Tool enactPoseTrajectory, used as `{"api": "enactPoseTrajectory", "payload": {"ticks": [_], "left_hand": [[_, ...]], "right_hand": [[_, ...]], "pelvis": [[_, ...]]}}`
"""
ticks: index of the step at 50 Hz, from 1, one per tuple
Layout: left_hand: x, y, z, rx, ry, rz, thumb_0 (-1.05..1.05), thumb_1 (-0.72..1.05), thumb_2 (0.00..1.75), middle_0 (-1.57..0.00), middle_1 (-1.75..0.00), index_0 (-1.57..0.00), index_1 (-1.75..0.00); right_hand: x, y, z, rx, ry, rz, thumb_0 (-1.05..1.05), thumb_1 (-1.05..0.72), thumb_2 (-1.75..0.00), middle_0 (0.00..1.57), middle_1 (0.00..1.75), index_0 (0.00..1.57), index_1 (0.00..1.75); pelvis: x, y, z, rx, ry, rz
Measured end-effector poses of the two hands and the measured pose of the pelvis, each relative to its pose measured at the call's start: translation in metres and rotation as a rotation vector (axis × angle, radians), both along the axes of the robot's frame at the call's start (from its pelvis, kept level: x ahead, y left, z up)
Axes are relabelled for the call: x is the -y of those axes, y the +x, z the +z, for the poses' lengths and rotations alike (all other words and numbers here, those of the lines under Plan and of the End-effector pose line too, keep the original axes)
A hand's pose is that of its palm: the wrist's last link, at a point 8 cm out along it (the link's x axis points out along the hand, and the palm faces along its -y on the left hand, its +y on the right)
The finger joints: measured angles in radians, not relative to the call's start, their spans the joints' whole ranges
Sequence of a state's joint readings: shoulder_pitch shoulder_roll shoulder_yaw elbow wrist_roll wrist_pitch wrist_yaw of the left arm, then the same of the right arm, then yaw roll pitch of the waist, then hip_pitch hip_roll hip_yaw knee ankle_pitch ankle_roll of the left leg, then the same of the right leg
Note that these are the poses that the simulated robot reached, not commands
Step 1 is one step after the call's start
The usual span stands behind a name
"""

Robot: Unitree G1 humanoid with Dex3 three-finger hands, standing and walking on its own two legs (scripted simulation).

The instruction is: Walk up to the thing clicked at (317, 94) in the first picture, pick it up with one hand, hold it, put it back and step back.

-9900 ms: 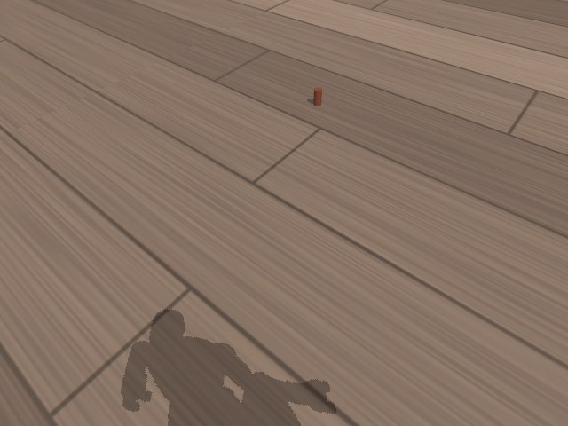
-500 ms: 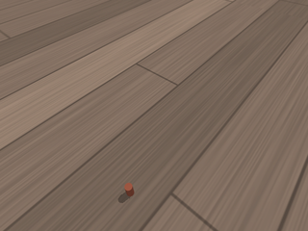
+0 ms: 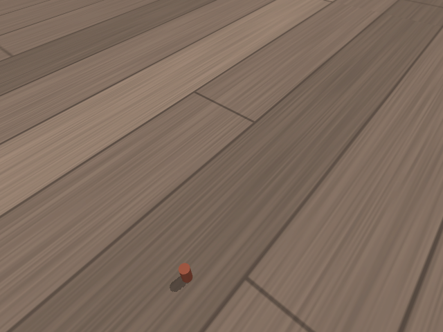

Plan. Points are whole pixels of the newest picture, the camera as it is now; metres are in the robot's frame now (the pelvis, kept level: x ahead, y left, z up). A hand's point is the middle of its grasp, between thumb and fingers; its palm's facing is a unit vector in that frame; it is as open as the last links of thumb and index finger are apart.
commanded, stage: stand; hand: left
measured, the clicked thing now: (185, 273) +0.49 +0.22 -0.73
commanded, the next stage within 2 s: walk up in 0.20 s
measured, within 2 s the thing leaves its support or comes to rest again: neither
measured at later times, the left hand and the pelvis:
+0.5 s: hand out of the picture +0.08 +0.29 -0.18, palm faces +0.03 -0.94 -0.33, open 7.4 cm; pelvis +0.05 +0.02 -0.01, yaw +2 degrees
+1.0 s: hand (126, 303) +0.22 +0.24 -0.17, palm faces +0.02 -0.94 -0.35, open 7.4 cm; pelvis +0.09 -0.01 -0.03, yaw +3 degrees
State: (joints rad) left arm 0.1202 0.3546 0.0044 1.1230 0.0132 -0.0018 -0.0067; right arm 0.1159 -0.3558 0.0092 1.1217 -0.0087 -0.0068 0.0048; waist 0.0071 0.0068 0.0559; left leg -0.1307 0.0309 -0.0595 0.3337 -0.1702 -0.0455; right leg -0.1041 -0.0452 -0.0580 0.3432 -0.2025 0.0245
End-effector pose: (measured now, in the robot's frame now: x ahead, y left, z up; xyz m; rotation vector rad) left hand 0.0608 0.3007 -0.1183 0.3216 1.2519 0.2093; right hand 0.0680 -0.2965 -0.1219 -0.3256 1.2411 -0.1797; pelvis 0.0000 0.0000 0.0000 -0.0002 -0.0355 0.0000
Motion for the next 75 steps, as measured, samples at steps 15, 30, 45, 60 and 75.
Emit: {"api": "enactPoseTrajectory", "payload": {"ticks": [15, 30, 45, 60, 75], "left_hand": [[-0.005, 0.0, -0.003, 0.023, -0.009, 0.033, 0.01, 0.9, 0.9, -0.2, -0.3, -0.2, -0.3], [-0.025, 0.051, -0.013, -0.003, -0.018, 0.042, 0.01, 0.9, 0.9, -0.2, -0.3, -0.2, -0.3], [0.022, 0.142, -0.005, 0.137, 0.009, -0.026, 0.01, 0.9, 0.9, -0.2, -0.3, -0.2, -0.3], [-0.02, 0.112, -0.027, 0.073, -0.011, 0.033, 0.01, 0.9, 0.9, -0.2, -0.3, -0.2, -0.3], [0.001, 0.069, -0.011, 0.021, 0.033, -0.037, 0.01, 0.9, 0.9, -0.2, -0.3, -0.2, -0.3]], "right_hand": [[0.004, 0.001, 0.001, 0.008, -0.007, 0.007, 0.01, -0.9, -0.9, 0.2, 0.3, 0.2, 0.3], [0.001, 0.018, 0.016, -0.046, -0.08, 0.002, 0.01, -0.9, -0.9, 0.21, 0.3, 0.21, 0.3], [0.019, 0.106, -0.021, 0.033, -0.019, -0.002, 0.01, -0.9, -0.9, 0.2, 0.3, 0.2, 0.3], [0.003, 0.082, 0.008, 0.002, -0.104, 0.035, 0.01, -0.9, -0.9, 0.21, 0.3, 0.2, 0.3], [0.011, 0.084, -0.01, 0.097, -0.015, -0.013, 0.01, -0.9, -0.9, 0.2, 0.3, 0.2, 0.3]], "pelvis": [[0.0, 0.01, -0.004, 0.003, -0.002, 0.008], [-0.012, 0.062, -0.006, 0.0, -0.006, 0.036], [0.013, 0.097, -0.022, 0.024, 0.002, 0.034], [-0.011, 0.081, -0.02, -0.003, -0.017, 0.05], [0.003, 0.067, -0.02, 0.02, -0.017, -0.014]]}}
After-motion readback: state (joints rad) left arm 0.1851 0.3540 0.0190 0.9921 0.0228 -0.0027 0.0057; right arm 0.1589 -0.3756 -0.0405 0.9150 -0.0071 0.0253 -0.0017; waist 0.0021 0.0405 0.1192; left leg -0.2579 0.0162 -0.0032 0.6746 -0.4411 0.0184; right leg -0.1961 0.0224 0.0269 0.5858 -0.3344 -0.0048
